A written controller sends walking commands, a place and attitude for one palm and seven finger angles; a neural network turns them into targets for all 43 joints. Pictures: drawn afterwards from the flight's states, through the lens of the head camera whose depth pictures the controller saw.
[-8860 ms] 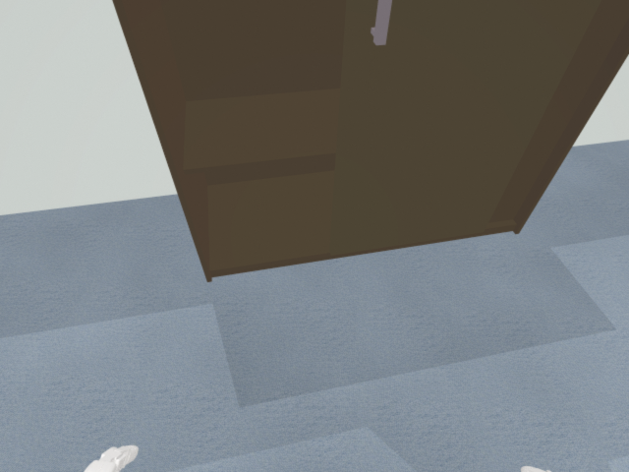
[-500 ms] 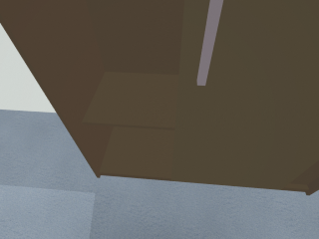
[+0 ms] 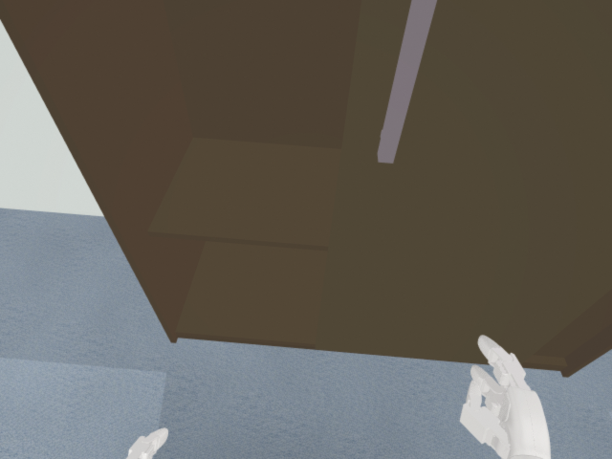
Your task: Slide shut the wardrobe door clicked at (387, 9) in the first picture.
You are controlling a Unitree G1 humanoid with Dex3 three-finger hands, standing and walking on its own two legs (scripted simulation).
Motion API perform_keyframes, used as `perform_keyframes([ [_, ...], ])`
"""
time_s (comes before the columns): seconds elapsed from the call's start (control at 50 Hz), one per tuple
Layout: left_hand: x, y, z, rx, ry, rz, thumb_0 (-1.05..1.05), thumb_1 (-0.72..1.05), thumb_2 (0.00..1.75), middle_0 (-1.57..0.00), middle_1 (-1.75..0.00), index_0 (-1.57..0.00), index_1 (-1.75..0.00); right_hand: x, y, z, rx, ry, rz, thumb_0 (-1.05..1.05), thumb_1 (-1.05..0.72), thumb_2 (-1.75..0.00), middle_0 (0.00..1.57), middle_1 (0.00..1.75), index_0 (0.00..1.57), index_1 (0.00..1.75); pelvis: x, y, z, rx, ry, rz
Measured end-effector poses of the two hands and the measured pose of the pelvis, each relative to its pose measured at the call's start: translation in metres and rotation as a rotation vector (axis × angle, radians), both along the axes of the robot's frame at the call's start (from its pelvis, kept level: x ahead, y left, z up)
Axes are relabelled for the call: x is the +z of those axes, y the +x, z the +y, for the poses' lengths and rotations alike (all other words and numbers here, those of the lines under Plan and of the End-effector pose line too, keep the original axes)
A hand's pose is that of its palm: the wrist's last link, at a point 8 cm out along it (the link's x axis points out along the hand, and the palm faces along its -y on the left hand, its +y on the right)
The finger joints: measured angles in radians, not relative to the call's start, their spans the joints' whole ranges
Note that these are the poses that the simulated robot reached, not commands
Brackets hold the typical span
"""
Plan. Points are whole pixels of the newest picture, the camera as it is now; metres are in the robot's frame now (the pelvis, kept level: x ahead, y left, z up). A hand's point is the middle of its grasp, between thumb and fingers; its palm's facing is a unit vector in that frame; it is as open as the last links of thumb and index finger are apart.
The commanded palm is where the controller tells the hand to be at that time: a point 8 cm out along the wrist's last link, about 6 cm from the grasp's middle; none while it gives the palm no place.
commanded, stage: raise the hand with hooked fingers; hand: right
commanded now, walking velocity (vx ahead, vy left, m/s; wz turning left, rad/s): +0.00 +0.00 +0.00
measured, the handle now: (405, 61) +0.55 -0.08 +0.27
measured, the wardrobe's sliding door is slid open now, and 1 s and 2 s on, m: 0.48 0.48 0.48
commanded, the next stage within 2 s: move the hooked fingers beside the handle in 1.92 s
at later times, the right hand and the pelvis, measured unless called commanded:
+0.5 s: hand (501, 417) +0.18 -0.18 +0.07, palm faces -0.04 +0.99 -0.09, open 10.2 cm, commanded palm +0.15 -0.25 +0.07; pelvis -0.04 +0.05 -0.03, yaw -3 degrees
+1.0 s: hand out of the picture +0.21 -0.25 +0.17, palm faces +0.06 +0.99 -0.10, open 13.1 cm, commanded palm +0.18 -0.30 +0.17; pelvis -0.03 +0.00 +0.00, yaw -1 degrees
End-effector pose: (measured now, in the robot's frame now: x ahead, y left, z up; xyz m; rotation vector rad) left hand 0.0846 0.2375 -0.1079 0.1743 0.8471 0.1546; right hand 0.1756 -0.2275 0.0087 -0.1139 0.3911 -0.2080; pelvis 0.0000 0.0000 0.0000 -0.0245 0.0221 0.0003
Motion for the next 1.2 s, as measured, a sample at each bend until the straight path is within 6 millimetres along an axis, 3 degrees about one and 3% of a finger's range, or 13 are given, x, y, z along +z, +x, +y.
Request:
perform_keyframes([
  [0.06,0.015,0.029,0.011,-0.031,0.013,-0.147,0.02,0.91,0.9,-0.2,-0.3,-0.2,-0.3,0.045,0.031,0.011,0.111,0.028,-0.32,0.01,-0.81,-0.85,0.2,0.37,0.2,0.36,-0.006,-0.009,0.008,0.005,0.013,0.039],
  [0.1,0.025,0.046,0.02,-0.049,0.027,-0.224,0.01,0.9,0.9,-0.2,-0.3,-0.2,-0.3,0.05,0.031,0.015,0.188,0.064,-0.444,0.0,-0.77,-0.84,0.21,0.39,0.21,0.39,-0.014,-0.016,0.016,0.014,0.013,0.066],
  [0.16,0.037,0.066,0.035,-0.09,0.064,-0.311,0.01,0.9,0.9,-0.2,-0.3,-0.2,-0.3,0.027,0.007,0.013,0.256,0.096,-0.431,0.0,-0.7,-0.81,0.21,0.43,0.21,0.43,-0.027,-0.026,0.025,0.018,0.014,0.082],
  [0.24,0.046,0.086,0.047,-0.14,0.108,-0.376,0.01,0.9,0.9,-0.2,-0.3,-0.2,-0.3,-0.01,-0.047,-0.005,0.171,0.124,-0.245,0.0,-0.61,-0.77,0.23,0.49,0.23,0.48,-0.038,-0.033,0.034,0.001,0.022,0.081],
  [0.28,0.046,0.092,0.048,-0.166,0.123,-0.389,0.01,0.9,0.9,-0.2,-0.3,-0.2,-0.3,-0.01,-0.068,-0.016,0.085,0.102,-0.235,0.01,-0.56,-0.75,0.23,0.52,0.23,0.51,-0.04,-0.035,0.037,-0.015,0.034,0.075],
  [0.34,0.04,0.094,0.042,-0.206,0.124,-0.382,0.01,0.9,0.9,-0.2,-0.3,-0.2,-0.3,0.012,-0.08,-0.025,0.011,0.042,-0.36,0.01,-0.49,-0.72,0.23,0.56,0.23,0.56,-0.042,-0.037,0.041,-0.038,0.054,0.052],
  [0.44,0.023,0.079,0.023,-0.227,0.075,-0.337,0.02,0.9,0.9,-0.2,-0.3,-0.2,-0.3,0.058,-0.051,-0.012,0.157,0.014,-0.558,0.01,-0.37,-0.68,0.23,0.64,0.23,0.63,-0.039,-0.041,0.046,-0.057,0.068,0.015],
  [0.56,0.015,0.048,0.014,-0.147,0.0,-0.287,0.02,0.9,0.9,-0.2,-0.3,-0.2,-0.3,0.069,0.007,-0.016,0.296,0.044,-0.372,0.0,-0.23,-0.61,0.25,0.73,0.25,0.72,-0.027,-0.039,0.045,-0.026,0.053,0.003],
  [0.62,0.017,0.036,0.016,-0.111,-0.012,-0.279,0.02,0.9,0.9,-0.2,-0.3,-0.2,-0.3,0.084,0.015,-0.032,0.228,0.052,-0.372,0.0,-0.16,-0.58,0.26,0.77,0.26,0.77,-0.021,-0.033,0.04,-0.004,0.043,0.006],
  [0.72,0.023,0.028,0.022,-0.106,0.017,-0.265,0.02,0.9,0.9,-0.2,-0.3,-0.2,-0.3,0.115,0.006,-0.05,0.165,0.028,-0.503,0.0,-0.05,-0.54,0.26,0.85,0.26,0.84,-0.014,-0.026,0.028,0.007,0.042,0.0],
  [0.88,0.044,0.05,0.014,-0.132,0.087,-0.312,0.02,0.9,0.9,-0.2,-0.3,-0.2,-0.3,0.113,0.008,-0.062,0.2,0.042,-0.433,0.0,0.14,-0.46,0.28,0.97,0.28,0.96,-0.008,-0.028,0.009,-0.011,0.053,-0.036],
  [1.06,0.073,0.086,-0.035,-0.217,0.035,-0.436,0.02,0.9,0.9,-0.2,-0.3,-0.2,-0.3,0.183,0.014,-0.092,0.178,-0.031,-0.618,-0.01,0.35,-0.37,0.29,1.1,0.29,1.1,0.001,-0.03,-0.003,-0.024,0.056,-0.085],
  [1.2,0.073,0.095,-0.064,-0.262,-0.031,-0.417,0.02,0.9,0.9,-0.2,-0.3,-0.2,-0.3,0.19,0.022,-0.11,0.17,-0.002,-0.47,-0.01,0.46,-0.32,0.3,1.17,0.3,1.17,0.005,-0.036,-0.007,-0.032,0.053,-0.092],
])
